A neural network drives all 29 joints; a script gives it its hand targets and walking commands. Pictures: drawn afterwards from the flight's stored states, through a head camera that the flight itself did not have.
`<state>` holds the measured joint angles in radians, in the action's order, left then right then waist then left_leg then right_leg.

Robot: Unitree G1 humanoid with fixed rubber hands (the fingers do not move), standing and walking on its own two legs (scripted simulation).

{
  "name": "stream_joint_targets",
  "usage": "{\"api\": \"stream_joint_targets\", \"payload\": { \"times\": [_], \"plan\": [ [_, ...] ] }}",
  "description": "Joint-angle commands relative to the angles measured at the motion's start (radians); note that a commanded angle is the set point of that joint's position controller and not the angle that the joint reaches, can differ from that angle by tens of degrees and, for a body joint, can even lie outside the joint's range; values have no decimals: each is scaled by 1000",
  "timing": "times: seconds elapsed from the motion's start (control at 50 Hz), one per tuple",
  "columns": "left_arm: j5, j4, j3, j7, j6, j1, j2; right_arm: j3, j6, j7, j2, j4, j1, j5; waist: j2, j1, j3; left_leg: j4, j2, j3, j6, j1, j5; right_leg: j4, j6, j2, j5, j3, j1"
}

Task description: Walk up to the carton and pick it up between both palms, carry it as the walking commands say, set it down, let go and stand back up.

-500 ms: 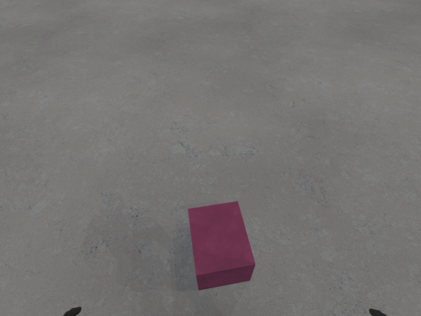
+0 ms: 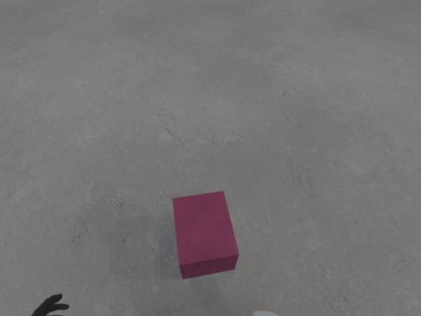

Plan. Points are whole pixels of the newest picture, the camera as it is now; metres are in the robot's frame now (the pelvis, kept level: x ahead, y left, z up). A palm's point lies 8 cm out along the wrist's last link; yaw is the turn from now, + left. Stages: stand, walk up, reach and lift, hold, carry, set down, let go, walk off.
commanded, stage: walk up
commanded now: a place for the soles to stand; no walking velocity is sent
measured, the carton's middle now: (203, 234) +0.53 +0.05 -0.66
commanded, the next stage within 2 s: none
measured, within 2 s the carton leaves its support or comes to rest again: neither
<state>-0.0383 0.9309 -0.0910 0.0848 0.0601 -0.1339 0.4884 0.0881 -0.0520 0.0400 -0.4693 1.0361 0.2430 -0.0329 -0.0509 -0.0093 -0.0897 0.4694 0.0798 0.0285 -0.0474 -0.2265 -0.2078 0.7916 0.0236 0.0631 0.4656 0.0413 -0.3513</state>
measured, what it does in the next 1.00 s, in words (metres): walks ahead: right foot, then left foot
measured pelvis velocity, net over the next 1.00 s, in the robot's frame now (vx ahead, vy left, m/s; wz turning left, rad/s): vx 0.07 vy -0.07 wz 0.20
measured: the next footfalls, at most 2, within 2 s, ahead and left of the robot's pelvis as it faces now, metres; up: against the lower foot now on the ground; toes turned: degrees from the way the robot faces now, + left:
right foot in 0.06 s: +0.10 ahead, -0.19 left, +0.00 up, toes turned +8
left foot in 0.28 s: +0.11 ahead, +0.06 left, +0.00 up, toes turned +2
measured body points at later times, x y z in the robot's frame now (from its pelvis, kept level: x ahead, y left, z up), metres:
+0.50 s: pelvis +0.07 -0.07 +0.00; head +0.11 -0.07 +0.44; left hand +0.12 +0.26 -0.12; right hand +0.23 -0.37 -0.12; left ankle +0.07 +0.06 -0.73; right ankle +0.06 -0.19 -0.74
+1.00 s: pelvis +0.07 -0.07 +0.00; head +0.10 -0.06 +0.45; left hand +0.13 +0.27 -0.11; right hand +0.25 -0.37 -0.11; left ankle +0.07 +0.06 -0.73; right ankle +0.06 -0.19 -0.73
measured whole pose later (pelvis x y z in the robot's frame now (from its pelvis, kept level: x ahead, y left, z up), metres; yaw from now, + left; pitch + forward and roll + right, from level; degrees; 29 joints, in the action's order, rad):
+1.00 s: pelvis +0.07 -0.07 +0.00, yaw +11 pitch -2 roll +0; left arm -0.01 0.99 -0.03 0.00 0.00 -0.07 0.41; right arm 0.02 0.01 -0.01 -0.42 1.04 0.06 -0.01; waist 0.00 0.01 -0.09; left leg 0.47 -0.02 -0.07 -0.01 -0.22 -0.21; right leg 0.44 -0.01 0.04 0.30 -0.12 -0.11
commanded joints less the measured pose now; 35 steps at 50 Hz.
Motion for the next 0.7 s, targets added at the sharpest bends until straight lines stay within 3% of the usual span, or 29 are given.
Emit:
{"api": "stream_joint_targets", "payload": {
  "times": [0.0,0.02,0.04,0.06,0.08,0.1,0.14,0.16,0.18,0.22,0.24,0.26,0.28,0.3,0.32,0.34,0.36,0.38,0.4,0.42,0.44,0.46,0.5,0.52,0.56,0.6,0.62,0.64,0.68],
  "plan": [
    [9,-49,-40,5,-10,-96,94,39,-3,-5,-265,-117,-120,-10,265,61,64,-125,134,-119,173,-265,-294,-159,-2,-24,-94,-92,226],
    [2,-15,-56,-10,-21,-150,126,19,11,-10,-196,-136,-118,-14,136,99,63,12,52,-62,126,-337,-368,-211,-3,-58,-121,-117,309],
    [-4,-26,-57,-21,-22,-194,150,0,11,-4,-164,-151,-102,-6,-51,126,56,182,-37,-8,105,-356,-349,-399,35,8,5,-11,276],
    [-19,-36,-72,-34,-38,-203,250,-28,17,2,-99,-162,-65,5,-257,122,16,424,-151,1,52,-456,-440,-613,110,239,222,363,215],
    [-18,-92,-92,-35,-39,-86,283,-2,23,13,-143,-145,-55,8,-130,68,-17,558,-101,-120,65,-398,-391,-653,180,324,363,474,84],
    [-3,-121,-79,-41,-39,-39,277,12,24,6,-196,-127,-5,18,-83,41,30,576,-79,-143,77,-332,-348,-606,193,306,318,410,72],
    [-1,-138,-57,-44,-18,35,189,6,12,5,-189,-92,99,43,-185,-3,-25,394,-53,-50,48,-229,-282,-492,177,181,25,148,47],
    [9,-132,-58,-48,-23,23,184,-1,7,-2,-172,-77,132,42,-166,-10,31,340,-44,-44,43,-163,-246,-437,159,178,-55,119,85],
    [12,-140,-49,-53,-31,-28,154,-6,9,-13,-163,-91,57,24,-92,22,48,309,-72,-9,44,-161,-231,-445,169,168,-97,106,117],
    [29,-130,-24,-62,-44,-16,164,-4,7,-15,-135,-115,52,15,-52,-17,12,114,-75,-8,56,-59,-124,-337,146,213,-401,102,90],
    [42,-133,-16,-64,-42,12,161,-17,7,-10,-120,-88,107,25,-24,-45,63,19,-78,-21,73,46,-13,-297,119,215,-427,74,91],
    [51,-132,-11,-64,-42,-27,136,-12,1,-6,-164,-89,80,14,69,-33,76,-93,20,-184,92,83,85,-200,63,155,-428,16,74],
    [60,-133,4,-68,-38,-37,80,-5,0,-12,-184,-118,10,9,225,10,79,-158,129,-405,146,86,132,-104,6,39,-213,-49,27],
    [54,-137,-4,-68,-33,-72,89,-1,-1,-15,-224,-155,-45,14,228,23,50,-173,185,-488,205,92,50,-65,-19,-29,60,-23,-42],
    [51,-101,0,-70,-32,-62,122,-6,-6,-12,-229,-141,-62,11,161,12,61,-140,215,-489,278,-31,-2,-41,-12,6,100,3,26],
    [50,-78,-2,-69,-36,-82,108,-25,-2,-13,-205,-139,-94,14,178,30,53,-136,189,-427,263,-97,44,-64,-4,-5,57,-6,122],
    [57,-75,10,-75,-51,-125,76,-33,6,-17,-190,-144,-134,24,169,61,81,-49,119,-297,209,-30,177,-246,4,-8,-87,-23,129],
    [44,-58,9,-77,-67,-117,92,-37,15,-20,-141,-143,-156,30,133,68,84,12,58,-232,138,-64,265,-344,2,19,-261,14,191],
    [20,-56,-8,-85,-79,-99,151,-44,19,-21,-114,-138,-128,38,61,38,133,121,-15,-140,78,-28,288,-400,43,113,-413,95,214],
    [26,-62,-11,-87,-88,-71,186,-46,23,-22,-115,-134,-119,34,-8,20,124,107,-56,-131,60,-66,230,-429,67,159,-506,147,241],
    [31,-62,-7,-87,-91,-28,184,-34,30,-24,-129,-108,-90,40,36,7,102,93,-55,-101,52,-24,97,-386,103,199,-580,121,214],
    [36,-56,-2,-90,-88,-5,162,-33,34,-25,-126,-94,-116,38,26,9,97,61,-51,-100,63,12,98,-374,106,198,-575,124,194],
    [42,-56,11,-93,-86,-10,126,-35,28,-26,-121,-90,-152,22,18,15,99,45,-18,-128,86,31,315,-342,44,120,-606,10,194],
    [48,-47,22,-96,-85,-19,122,-31,27,-28,-149,-77,-131,47,-54,13,167,84,-5,-149,104,83,357,-342,25,96,-608,-6,224],
    [44,-61,10,-96,-83,7,121,-27,33,-37,-133,-85,-163,33,-51,13,194,85,-6,-133,117,78,435,-307,21,89,-635,-29,278],
    [47,-62,12,-101,-83,23,116,-32,39,-37,-128,-82,-202,21,7,23,166,90,-4,-121,105,46,469,-282,23,101,-717,-44,276],
    [45,-64,12,-100,-80,20,118,-25,40,-37,-144,-86,-202,28,-17,16,212,92,3,-151,123,80,481,-280,15,94,-696,-35,269],
    [50,-57,20,-103,-80,20,125,-23,44,-38,-124,-82,-215,37,29,19,181,75,0,-136,102,62,445,-300,22,103,-660,-50,275],
    [38,-50,8,-104,-77,20,135,-22,49,-38,-137,-77,-226,24,10,22,196,80,-4,-142,102,76,425,-321,23,107,-635,-40,256]
  ]
}}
